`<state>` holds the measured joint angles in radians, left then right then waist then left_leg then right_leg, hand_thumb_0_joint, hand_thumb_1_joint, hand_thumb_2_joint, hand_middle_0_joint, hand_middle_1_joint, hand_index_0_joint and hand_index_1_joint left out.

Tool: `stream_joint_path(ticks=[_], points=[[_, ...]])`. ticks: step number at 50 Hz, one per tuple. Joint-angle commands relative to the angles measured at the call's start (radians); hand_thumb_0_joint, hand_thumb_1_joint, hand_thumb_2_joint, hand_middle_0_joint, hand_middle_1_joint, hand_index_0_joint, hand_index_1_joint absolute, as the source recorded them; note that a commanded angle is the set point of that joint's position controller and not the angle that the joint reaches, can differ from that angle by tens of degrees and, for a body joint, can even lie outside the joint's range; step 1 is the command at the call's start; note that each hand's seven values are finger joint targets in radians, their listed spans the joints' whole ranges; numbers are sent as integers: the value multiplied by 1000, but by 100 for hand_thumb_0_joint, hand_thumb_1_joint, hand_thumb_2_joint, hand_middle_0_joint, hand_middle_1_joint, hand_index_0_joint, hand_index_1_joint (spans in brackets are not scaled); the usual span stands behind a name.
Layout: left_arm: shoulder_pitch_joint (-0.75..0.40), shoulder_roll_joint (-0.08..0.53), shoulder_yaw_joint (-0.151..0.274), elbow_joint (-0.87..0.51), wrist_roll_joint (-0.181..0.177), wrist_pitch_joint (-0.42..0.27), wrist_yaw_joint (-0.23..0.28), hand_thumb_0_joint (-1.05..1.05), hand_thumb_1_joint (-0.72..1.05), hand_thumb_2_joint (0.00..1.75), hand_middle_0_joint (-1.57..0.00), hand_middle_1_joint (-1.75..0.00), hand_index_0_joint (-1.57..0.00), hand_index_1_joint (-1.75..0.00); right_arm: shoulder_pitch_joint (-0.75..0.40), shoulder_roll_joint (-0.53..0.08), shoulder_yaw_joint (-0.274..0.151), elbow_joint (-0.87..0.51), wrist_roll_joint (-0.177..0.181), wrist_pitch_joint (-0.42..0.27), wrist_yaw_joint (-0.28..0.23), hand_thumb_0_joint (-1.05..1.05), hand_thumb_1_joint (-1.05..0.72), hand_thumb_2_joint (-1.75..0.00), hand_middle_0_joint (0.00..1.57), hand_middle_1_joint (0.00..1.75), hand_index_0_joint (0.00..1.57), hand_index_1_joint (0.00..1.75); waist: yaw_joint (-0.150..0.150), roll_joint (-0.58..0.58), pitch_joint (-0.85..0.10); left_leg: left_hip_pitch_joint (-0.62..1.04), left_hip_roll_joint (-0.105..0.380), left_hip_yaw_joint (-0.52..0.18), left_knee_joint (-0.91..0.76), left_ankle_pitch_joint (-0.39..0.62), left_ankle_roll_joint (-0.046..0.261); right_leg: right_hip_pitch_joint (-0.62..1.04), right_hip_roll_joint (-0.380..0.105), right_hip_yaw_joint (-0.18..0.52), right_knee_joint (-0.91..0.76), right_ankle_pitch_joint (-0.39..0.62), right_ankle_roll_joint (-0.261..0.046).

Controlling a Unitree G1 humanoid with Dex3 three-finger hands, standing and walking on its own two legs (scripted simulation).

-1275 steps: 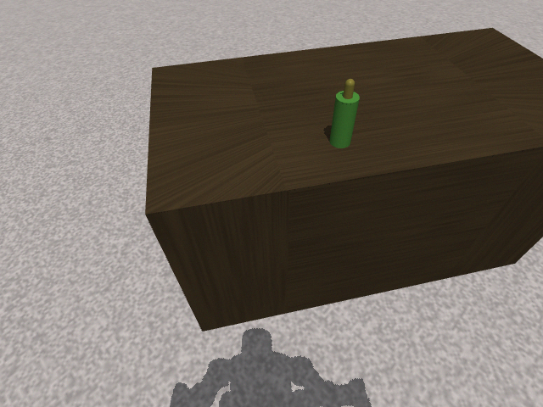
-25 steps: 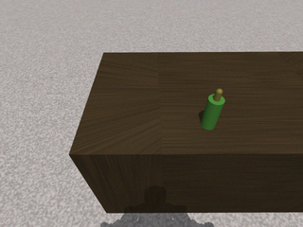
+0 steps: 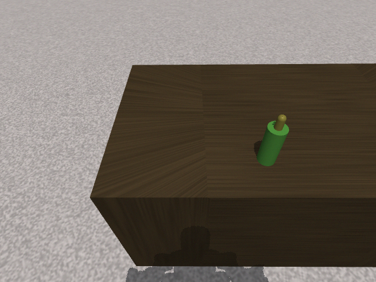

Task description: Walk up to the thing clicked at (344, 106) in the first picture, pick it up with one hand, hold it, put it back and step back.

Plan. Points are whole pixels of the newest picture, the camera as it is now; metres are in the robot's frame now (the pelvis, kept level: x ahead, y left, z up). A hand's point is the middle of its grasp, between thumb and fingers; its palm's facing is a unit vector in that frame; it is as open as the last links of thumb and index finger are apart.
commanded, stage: home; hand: right
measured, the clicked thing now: (273, 139) +0.48 -0.21 +0.01
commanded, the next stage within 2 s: stand in 0.52 s
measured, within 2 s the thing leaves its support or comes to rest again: neither
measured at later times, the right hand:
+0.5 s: hand out of the picture +0.07 -0.25 -0.16, palm faces -0.05 +0.93 -0.35, open 17.3 cm
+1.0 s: hand out of the picture +0.07 -0.25 -0.16, palm faces -0.04 +0.94 -0.35, open 10.6 cm
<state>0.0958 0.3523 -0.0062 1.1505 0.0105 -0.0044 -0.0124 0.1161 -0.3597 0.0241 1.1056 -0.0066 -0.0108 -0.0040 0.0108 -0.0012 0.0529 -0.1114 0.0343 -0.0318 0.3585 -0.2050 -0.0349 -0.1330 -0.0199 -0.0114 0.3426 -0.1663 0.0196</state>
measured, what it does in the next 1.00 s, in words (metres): stands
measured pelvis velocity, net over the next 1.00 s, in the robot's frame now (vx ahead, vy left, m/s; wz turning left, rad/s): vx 0.00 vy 0.00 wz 0.00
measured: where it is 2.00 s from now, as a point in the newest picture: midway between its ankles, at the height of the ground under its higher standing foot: outside the picture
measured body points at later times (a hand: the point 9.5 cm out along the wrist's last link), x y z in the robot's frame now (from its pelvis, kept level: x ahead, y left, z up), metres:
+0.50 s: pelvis +0.01 +0.00 +0.00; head +0.02 +0.00 +0.45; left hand +0.07 +0.31 -0.13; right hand +0.08 -0.30 -0.13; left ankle +0.00 +0.14 -0.75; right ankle +0.01 -0.13 -0.75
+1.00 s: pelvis +0.00 +0.00 +0.00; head +0.01 +0.00 +0.45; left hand +0.07 +0.30 -0.13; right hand +0.08 -0.30 -0.13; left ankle +0.00 +0.14 -0.75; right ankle +0.01 -0.13 -0.75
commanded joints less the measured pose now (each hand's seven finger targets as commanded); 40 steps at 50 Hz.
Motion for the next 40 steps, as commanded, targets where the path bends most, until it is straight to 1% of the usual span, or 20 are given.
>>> stream_joint_path(ticks=[1,2,5,6,8,10,11,15,16,17,18,19,20,22,24,27,31,33,34,40], points=[[-30,211,40,-43,3,-16,18,0,90,90,-20,-30,-20,-30,-16,-216,-44,-47,-5,-15,-14,0,54,-6,5,5,5,5,-5,-4,-58,-33,87,-62,-66,125,45,39,-99,79,-51,103,-28],[-29,213,43,-42,2,-15,18,0,90,90,-20,-30,-20,-30,-13,-221,-47,-47,-6,-15,-15,0,52,-7,5,6,5,6,-5,0,-63,-30,90,-59,-67,115,50,43,-103,86,-51,105,-30],[-28,210,44,-43,3,-15,17,0,90,90,-20,-30,-20,-30,-19,-221,-47,-47,-6,-19,-14,0,53,-6,5,5,5,5,-2,17,-58,-41,90,-63,-76,123,46,53,-102,82,-50,99,-29],[-30,212,44,-46,3,-17,17,0,90,90,-20,-30,-20,-30,-22,-219,-48,-50,-7,-18,-14,0,54,-6,5,5,5,5,-2,9,-75,-29,92,-63,-71,147,45,60,-103,79,-46,116,-29],[-27,209,44,-46,4,-17,18,0,90,90,-20,-30,-20,-30,-27,-224,-50,-50,-6,-18,-15,0,55,-5,5,5,5,5,-2,15,-71,-22,90,-62,-68,140,45,46,-103,80,-52,111,-29],[-30,213,46,-48,5,-16,18,0,90,90,-20,-30,-20,-30,-16,-217,-49,-50,-7,-19,-14,0,52,-7,5,6,5,6,-6,7,-86,-26,94,-61,-69,164,47,72,-109,80,-43,143,-32],[-33,211,45,-47,2,-14,18,0,90,90,-20,-30,-20,-30,-16,-215,-48,-46,-6,-19,-14,0,54,-6,5,5,5,5,-5,11,-73,-28,87,-60,-75,154,42,60,-104,78,-45,124,-31],[-25,206,43,-48,3,-16,18,0,90,90,-20,-30,-20,-30,-20,-218,-49,-44,-5,-20,-14,0,51,-7,5,6,5,6,-2,10,-89,-16,93,-61,-66,184,49,76,-111,76,-44,164,-33],[-29,214,47,-50,3,-15,20,0,90,90,-20,-30,-20,-30,-17,-213,-50,-45,-6,-19,-15,0,54,-6,5,5,5,5,-7,1,-89,-12,89,-58,-70,181,45,69,-110,75,-41,159,-34],[-28,209,46,-47,1,-13,18,0,90,90,-20,-30,-20,-30,-11,-217,-48,-42,-5,-20,-15,0,53,-6,5,5,5,5,-5,12,-74,-28,87,-58,-78,160,45,71,-108,78,-48,139,-32],[-23,209,46,-48,2,-12,18,0,90,90,-20,-30,-20,-30,-14,-218,-49,-43,-7,-20,-15,0,53,-6,5,5,5,5,-3,15,-80,-21,94,-61,-77,172,48,74,-110,75,-38,145,-36],[-20,206,44,-48,0,-12,18,0,90,90,-20,-30,-20,-30,-20,-216,-48,-41,-4,-19,-15,0,53,-7,5,6,5,6,0,17,-75,-18,91,-64,-82,164,45,60,-106,73,-43,121,-34],[-19,205,44,-47,1,-12,18,0,90,90,-20,-30,-20,-30,-20,-218,-50,-42,-5,-19,-15,0,53,-6,5,5,5,5,-1,14,-69,-25,88,-61,-80,140,46,60,-106,71,-49,106,-33],[-23,209,45,-51,3,-12,18,0,90,90,-20,-30,-20,-30,-7,-217,-49,-43,-7,-20,-15,0,50,-8,6,6,6,6,-7,6,-79,-22,95,-62,-79,175,48,68,-110,74,-38,140,-37],[-18,204,43,-51,0,-13,19,0,90,90,-20,-30,-20,-30,-12,-217,-48,-40,-6,-21,-14,0,54,-6,5,5,5,5,-3,12,-85,-9,91,-61,-75,188,43,68,-110,74,-40,149,-34],[-23,209,43,-52,0,-15,20,0,90,90,-20,-30,-20,-30,-14,-214,-50,-40,-4,-17,-13,0,51,-7,5,6,5,6,-7,-5,-61,-17,86,-60,-74,139,45,43,-107,75,-59,108,-32],[-18,212,45,-56,0,-16,20,0,90,90,-20,-30,-20,-30,-12,-212,-50,-40,-6,-15,-12,0,51,-7,5,6,5,6,-6,6,-64,-24,84,-59,-81,127,45,51,-109,76,-58,112,-33],[-22,212,47,-57,1,-16,19,0,90,90,-20,-30,-20,-30,-7,-215,-53,-40,-5,-16,-12,0,35,-23,20,22,20,22,-8,-3,-69,-21,89,-59,-79,131,48,54,-111,78,-54,114,-36],[-21,210,45,-58,-1,-16,19,0,90,90,-20,-30,-20,-30,-9,-211,-51,-39,-5,-16,-11,0,27,-31,20,30,20,30,-5,2,-69,-24,89,-60,-81,139,47,60,-111,76,-54,120,-37],[-18,211,47,-61,0,-17,20,0,90,90,-20,-30,-20,-30,-9,-210,-51,-44,-4,-18,-11,0,-21,-79,20,30,20,30,-6,-1,-72,-14,88,-58,-80,158,48,54,-111,74,-52,141,-36]])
